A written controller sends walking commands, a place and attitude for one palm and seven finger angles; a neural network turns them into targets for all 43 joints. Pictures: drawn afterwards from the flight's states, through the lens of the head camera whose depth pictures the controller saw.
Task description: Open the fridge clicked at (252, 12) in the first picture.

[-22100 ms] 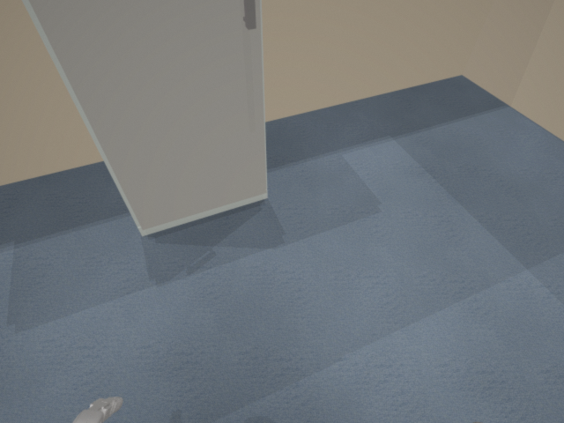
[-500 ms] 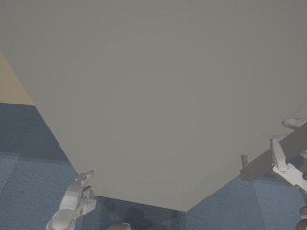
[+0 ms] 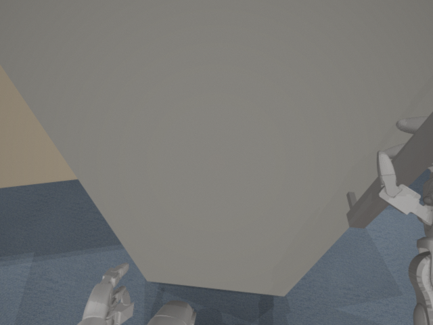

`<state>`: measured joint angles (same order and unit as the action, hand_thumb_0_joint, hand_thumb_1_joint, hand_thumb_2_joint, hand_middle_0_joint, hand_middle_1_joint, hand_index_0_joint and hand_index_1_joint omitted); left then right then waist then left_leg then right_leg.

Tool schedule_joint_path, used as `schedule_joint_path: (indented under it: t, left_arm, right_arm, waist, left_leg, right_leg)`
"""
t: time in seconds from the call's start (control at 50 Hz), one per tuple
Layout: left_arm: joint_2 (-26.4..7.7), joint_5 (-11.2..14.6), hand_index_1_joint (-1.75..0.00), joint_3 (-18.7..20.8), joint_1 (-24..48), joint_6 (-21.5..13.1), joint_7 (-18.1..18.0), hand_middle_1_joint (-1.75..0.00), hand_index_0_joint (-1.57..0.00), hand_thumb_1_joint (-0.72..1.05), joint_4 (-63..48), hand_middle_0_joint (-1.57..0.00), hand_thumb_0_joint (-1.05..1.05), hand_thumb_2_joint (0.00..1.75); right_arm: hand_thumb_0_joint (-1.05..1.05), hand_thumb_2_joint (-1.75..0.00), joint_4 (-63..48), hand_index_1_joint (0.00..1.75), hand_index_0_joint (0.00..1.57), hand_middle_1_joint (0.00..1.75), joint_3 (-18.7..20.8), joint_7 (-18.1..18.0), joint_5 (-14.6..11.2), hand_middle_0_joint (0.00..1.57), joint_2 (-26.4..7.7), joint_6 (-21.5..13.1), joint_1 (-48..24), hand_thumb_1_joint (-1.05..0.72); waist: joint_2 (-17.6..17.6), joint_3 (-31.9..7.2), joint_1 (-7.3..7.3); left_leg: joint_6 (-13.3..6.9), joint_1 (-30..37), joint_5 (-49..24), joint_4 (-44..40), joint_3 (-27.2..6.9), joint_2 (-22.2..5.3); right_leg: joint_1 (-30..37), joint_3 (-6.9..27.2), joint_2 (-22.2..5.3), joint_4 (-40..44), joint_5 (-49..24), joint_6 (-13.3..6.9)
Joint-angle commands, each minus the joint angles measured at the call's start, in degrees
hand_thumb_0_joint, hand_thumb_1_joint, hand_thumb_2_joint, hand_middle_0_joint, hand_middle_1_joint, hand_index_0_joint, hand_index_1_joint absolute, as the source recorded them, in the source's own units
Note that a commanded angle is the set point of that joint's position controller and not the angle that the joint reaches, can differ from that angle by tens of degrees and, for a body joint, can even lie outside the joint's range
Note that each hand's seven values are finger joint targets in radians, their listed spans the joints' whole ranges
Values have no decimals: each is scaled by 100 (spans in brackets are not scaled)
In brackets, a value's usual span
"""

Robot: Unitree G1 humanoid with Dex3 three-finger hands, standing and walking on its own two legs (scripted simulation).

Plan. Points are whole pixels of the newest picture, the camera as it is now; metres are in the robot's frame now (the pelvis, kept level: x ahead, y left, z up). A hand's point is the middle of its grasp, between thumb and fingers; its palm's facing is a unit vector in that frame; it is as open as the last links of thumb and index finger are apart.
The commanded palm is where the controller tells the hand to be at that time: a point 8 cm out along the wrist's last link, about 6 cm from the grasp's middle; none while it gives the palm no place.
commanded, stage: walk backward, drawing the door open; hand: right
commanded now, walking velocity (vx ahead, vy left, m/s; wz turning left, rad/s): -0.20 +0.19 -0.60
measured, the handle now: (416, 136) +0.31 -0.20 +0.26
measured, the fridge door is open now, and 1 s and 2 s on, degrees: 15 44 71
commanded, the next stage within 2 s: stop walking and hold the door back in 2.00 s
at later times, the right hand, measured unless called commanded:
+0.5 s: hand (399, 276) +0.16 -0.15 +0.21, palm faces +0.49 +0.83 -0.25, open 7.2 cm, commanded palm +0.11 -0.19 +0.21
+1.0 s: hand out of the picture +0.05 -0.09 +0.21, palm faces +0.71 +0.68 -0.20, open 7.1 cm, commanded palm -0.01 -0.11 +0.21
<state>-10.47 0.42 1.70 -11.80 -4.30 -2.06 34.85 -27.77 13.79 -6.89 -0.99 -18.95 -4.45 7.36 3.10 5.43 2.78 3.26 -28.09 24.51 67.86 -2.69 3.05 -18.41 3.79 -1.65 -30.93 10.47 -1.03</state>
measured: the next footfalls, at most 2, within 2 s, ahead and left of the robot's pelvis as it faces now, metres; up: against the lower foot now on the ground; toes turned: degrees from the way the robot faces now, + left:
left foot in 0.14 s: -0.03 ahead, +0.21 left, +0.00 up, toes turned -5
right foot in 0.38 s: -0.04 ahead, -0.01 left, +0.00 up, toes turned -16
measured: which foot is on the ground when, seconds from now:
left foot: up 0.00-0.12, down 0.14-0.38, up 0.40-0.70, down 0.72-1.00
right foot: down 0.00-0.16, up 0.18-0.36, down 0.38-0.72, up 0.74-0.98, down 1.00-1.00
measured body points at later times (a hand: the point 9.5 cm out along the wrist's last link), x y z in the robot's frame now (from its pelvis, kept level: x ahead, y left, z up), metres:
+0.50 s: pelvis -0.10 +0.12 +0.00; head -0.04 +0.09 +0.45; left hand +0.14 +0.29 -0.09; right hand +0.13 -0.20 +0.22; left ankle -0.07 +0.24 -0.64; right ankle -0.08 +0.00 -0.74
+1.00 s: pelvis -0.13 +0.23 -0.01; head -0.10 +0.19 +0.43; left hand +0.15 +0.37 -0.09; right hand +0.01 -0.12 +0.22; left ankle -0.03 +0.34 -0.74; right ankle -0.17 +0.14 -0.74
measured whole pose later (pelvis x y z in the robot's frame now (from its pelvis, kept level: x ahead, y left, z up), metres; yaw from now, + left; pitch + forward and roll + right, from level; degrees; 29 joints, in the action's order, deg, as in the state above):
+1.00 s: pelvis -0.13 +0.23 -0.01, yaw -33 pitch +0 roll +1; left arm -14.0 -0.4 2.4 -9.6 -3.3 -5.2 33.7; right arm -25.0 12.6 -7.2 -1.6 -19.3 -1.3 -4.5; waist -1.4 5.2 3.9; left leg 2.1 -18.9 16.5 36.5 7.6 -6.0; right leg -17.9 -4.6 -0.8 -35.3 15.3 0.1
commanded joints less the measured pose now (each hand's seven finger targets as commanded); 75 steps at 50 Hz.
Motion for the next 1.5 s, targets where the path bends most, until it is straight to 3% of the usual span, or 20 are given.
schedule_joint_path:
  t: [0.0, 0.08, 0.16, 0.32, 0.34, 0.36, 0.4, 0.5, 0.62, 0.66, 0.7, 0.76, 0.92, 0.94, 0.98, 1.0, 1.1, 1.26, 1.34, 1.48]
  left_arm:
    - [-771, -46, -30, 189, 559, -590, -72, -30, -20, 90, -767, -20, 0, 90]
    - [-710, -59, -30, 209, 481, -663, -24, -30, -20, 90, -663, -20, 0, 90]
    - [-627, 61, -30, 282, 756, -463, -141, -30, -20, 90, -793, -20, 0, 90]
    - [-466, -169, -30, 30, 620, -255, -428, -30, -20, 90, -837, -20, 0, 90]
    - [-628, -152, -30, 135, 428, -257, -418, -30, -20, 90, -841, -20, 0, 90]
    - [-860, -119, -30, 226, 524, -339, -318, -30, -20, 90, -928, -20, 0, 90]
    - [-663, -78, -30, 209, 673, -365, -69, -30, -20, 90, -807, -20, 0, 90]
    - [-732, 64, -30, 245, 676, -438, -152, -30, -20, 90, -619, -20, 0, 90]
    - [-784, 55, -30, 107, 666, -590, -199, -30, -20, 90, -763, -20, 0, 90]
    - [-724, 53, -30, 92, 636, -560, -176, -30, -20, 90, -778, -20, 0, 90]
    - [-471, 36, -30, -7, 849, -431, -206, -30, -20, 90, -819, -20, 0, 90]
    - [-618, -2, -30, 119, 968, -362, -232, -30, -20, 90, -814, -20, 0, 90]
    - [-503, -128, -30, 37, 650, -149, -341, -30, -20, 90, -883, -20, 0, 90]
    - [-582, -108, -30, 108, 516, -131, -342, -30, -20, 90, -895, -20, 0, 90]
    - [-914, -13, -30, 208, 590, -195, -209, -30, -20, 90, -1099, -20, 0, 90]
    - [-637, -78, -30, 111, 573, -263, -48, -30, -20, 90, -864, -20, 0, 90]
    - [-740, 31, -30, 220, 596, -416, -50, -30, -20, 90, -611, -20, 0, 90]
    - [-722, 25, -30, 29, 712, -467, -98, -30, -20, 90, -719, -20, 0, 90]
    - [-615, 30, -30, 124, 740, -273, -150, -30, -20, 90, -819, -20, 0, 90]
    - [-374, -108, -30, -93, 1069, -69, -339, -30, -20, 90, -905, -20, 0, 90]
  right_arm:
    - [0, -90, -1824, 140, 45, 140, 544, -54, -187, 45, -651, -808, -1713, -90]
    - [0, -90, -1560, 140, 45, 140, 936, 34, -230, 45, -1088, -881, -1918, -90]
    - [0, -90, -913, 140, 45, 140, 1542, 10, -314, 45, -1647, -815, -1866, -90]
    - [0, -90, -1204, 140, 45, 140, 1069, -56, -331, 45, -1186, -797, -2012, -90]
    - [0, -90, -1305, 140, 45, 140, 956, -65, -352, 45, -1149, -796, -2254, -90]
    - [0, -90, -1486, 140, 45, 140, 793, -21, -441, 45, -1013, -829, -2368, -90]
    - [0, -90, -1428, 140, 45, 140, 830, 129, -234, 45, -1175, -828, -2619, -90]
    - [0, -90, -1167, 140, 45, 140, 668, 149, -219, 45, -1035, -658, -3203, -90]
    - [0, -90, -731, 140, 45, 140, 847, 73, -367, 45, -1141, -603, -3331, -90]
    - [0, -90, -657, 140, 45, 140, 967, 73, -340, 45, -1333, -630, -3368, -90]
    - [0, -90, -564, 140, 45, 140, 1207, 31, -277, 45, -1833, -620, -3289, -90]
    - [0, -90, -752, 140, 45, 140, 1368, -17, -328, 45, -1558, -634, -2821, -90]
    - [0, -90, -1026, 140, 45, 140, 881, -133, -302, 45, -1052, -690, -2401, -90]
    - [0, -90, -1088, 140, 45, 140, 733, -114, -323, 45, -981, -663, -2526, -90]
    - [0, -90, -1353, 140, 45, 140, 314, -46, -403, 45, -806, -725, -2731, -90]
    - [0, -90, -1354, 140, 45, 140, 263, 92, -234, 45, -786, -736, -2887, -90]
    - [0, -90, -1220, 140, 45, 140, 227, 137, -214, 45, -793, -675, -3154, -90]
    - [0, -90, -883, 140, 45, 140, 550, 113, -364, 45, -1049, -591, -3243, -90]
    - [0, -90, -455, 140, 45, 140, 1017, 63, -374, 45, -1448, -488, -2638, -90]
    - [0, -90, -1090, 140, 45, 140, 792, -92, -334, 45, -1007, -617, -2169, -90]
  waist:
    - [1342, -1449, -211]
    - [1355, -1910, -272]
    - [-2047, -1918, -463]
    - [-969, -1955, -177]
    - [-396, -2225, 35]
    - [1194, -2368, -147]
    - [665, -2173, -54]
    - [856, -1661, -214]
    - [1409, -1870, -324]
    - [536, -1931, -361]
    - [-1821, -1728, -398]
    - [-1700, -1787, -348]
    - [-1155, -2069, -252]
    - [-873, -2151, -94]
    - [1649, -2201, -198]
    - [1057, -2231, -158]
    - [911, -1892, -210]
    - [799, -2093, -311]
    - [-2172, -2055, -428]
    - [-1259, -1936, -378]
  left_leg:
    - [-12, 1012, 563, -2486, 550, 176]
    - [-158, 2196, -863, -5187, 621, 181]
    - [-1153, 2097, -3871, -4620, -502, -2178]
    - [-717, 2457, -5540, -2784, 810, -1497]
    - [-314, 1211, -4329, -1635, 1031, -1112]
    - [86, -367, -5, -214, 832, -175]
    - [-64, -931, 958, 836, -261, -191]
    - [8, 411, -372, -891, 27, -330]
    - [29, 1959, -26, -3159, 537, 79]
    - [-67, 2726, -1135, -4720, 386, -230]
    - [-1046, 2278, -2098, -5330, -1680, -2345]
    - [-1369, 2303, -2795, -4625, -890, -2437]
    - [-951, 2513, -4362, -3582, 608, -1889]
    - [-670, 1958, -4011, -3008, 804, -1644]
    - [41, -443, 943, -832, 878, -345]
    - [-85, -444, 1039, -195, 64, -349]
    - [-17, 128, -60, -1568, 133, -387]
    - [37, 2433, -1291, -4427, 396, -47]
    - [-1206, 2175, -2896, -5026, -1257, -2452]
    - [-1259, 2683, -4738, -4205, 200, -2138]
  right_leg:
    - [852, 1433, -931, 1382, -109, -594]
    - [1213, 1130, -450, 741, -746, -203]
    - [-578, -123, 339, -3103, 1838, 235]
    - [587, -1029, 293, 310, 223, 114]
    - [2120, -139, -362, 874, -1838, -177]
    - [3188, 2443, -2214, 1050, -5414, -1056]
    - [2980, 3377, -2482, 942, -4550, -1442]
    - [957, 1139, -1308, 1066, -1106, -749]
    - [349, 1068, -1044, 934, -147, -620]
    - [-48, 669, -410, 68, 510, -228]
    - [-1059, -291, 570, -2792, 2076, 328]
    - [-1464, 58, 162, -4383, 1915, 330]
    - [93, -943, 146, -152, 769, 236]
    - [993, -871, 126, 568, -22, 188]
    - [2725, 2537, -2387, 1078, -5033, -1013]
    - [2417, 3180, -2478, 1065, -4263, -1184]
    - [1755, 1087, -1531, 610, -3241, -769]
    - [633, 900, -992, 395, -1430, -392]
    - [-818, -89, 370, -3295, 2254, 262]
    - [-726, -738, 106, -1904, 2012, 269]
